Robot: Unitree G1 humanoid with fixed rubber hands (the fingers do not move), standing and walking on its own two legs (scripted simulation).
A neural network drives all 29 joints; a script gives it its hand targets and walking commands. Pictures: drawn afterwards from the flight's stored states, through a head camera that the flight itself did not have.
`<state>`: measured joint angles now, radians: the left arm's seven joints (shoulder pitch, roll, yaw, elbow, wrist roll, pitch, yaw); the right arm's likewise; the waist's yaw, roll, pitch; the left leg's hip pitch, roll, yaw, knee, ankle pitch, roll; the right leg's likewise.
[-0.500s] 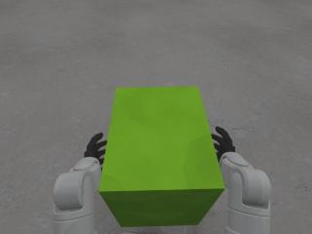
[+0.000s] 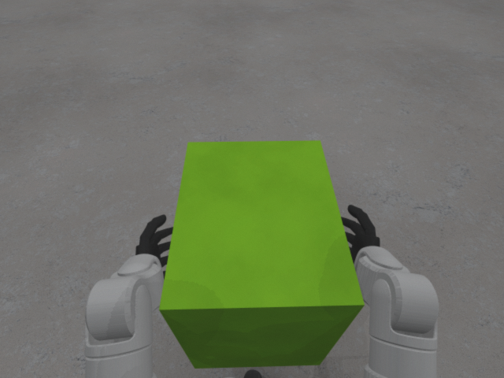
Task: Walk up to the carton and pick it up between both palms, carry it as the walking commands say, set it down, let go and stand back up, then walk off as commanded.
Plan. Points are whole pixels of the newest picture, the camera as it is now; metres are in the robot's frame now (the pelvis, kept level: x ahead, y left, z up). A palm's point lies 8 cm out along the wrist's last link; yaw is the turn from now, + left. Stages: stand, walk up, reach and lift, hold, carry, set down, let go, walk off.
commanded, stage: carry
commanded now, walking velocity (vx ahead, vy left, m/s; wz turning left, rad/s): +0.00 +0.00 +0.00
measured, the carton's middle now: (255, 257) +0.30 +0.00 +0.03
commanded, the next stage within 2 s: none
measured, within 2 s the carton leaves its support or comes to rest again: neither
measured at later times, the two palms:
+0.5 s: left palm (57, 365) +0.13 +0.23 +0.08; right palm (322, 334) +0.15 -0.07 +0.11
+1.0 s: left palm out of the picture +0.02 +0.25 +0.08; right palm out of the picture +0.04 -0.05 +0.09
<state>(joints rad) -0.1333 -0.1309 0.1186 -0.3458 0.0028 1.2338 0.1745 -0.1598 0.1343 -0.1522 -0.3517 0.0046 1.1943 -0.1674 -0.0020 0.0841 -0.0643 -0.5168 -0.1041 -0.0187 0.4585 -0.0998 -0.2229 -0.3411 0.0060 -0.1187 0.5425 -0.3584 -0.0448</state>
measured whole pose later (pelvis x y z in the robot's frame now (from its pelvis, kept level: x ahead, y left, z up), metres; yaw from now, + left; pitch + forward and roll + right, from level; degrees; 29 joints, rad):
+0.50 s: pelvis -0.11 +0.07 -0.01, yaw +3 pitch -3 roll -4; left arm -0.13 -0.13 0.11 -0.35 0.01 1.27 0.18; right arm -0.15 0.13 -0.15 -0.35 0.00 1.22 -0.16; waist -0.01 0.01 -0.06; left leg -0.44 -0.05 -0.02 0.66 -0.28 -0.08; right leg -0.32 0.03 -0.14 0.57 -0.22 -0.04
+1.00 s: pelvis -0.22 +0.09 -0.01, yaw +4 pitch -1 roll -2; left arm -0.14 -0.13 0.11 -0.34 0.02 1.26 0.18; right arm -0.15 0.13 -0.15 -0.33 -0.01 1.20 -0.15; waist -0.01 0.03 -0.06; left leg -0.47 -0.06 0.00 0.47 -0.02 -0.07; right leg -0.33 0.04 -0.15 0.64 -0.44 -0.04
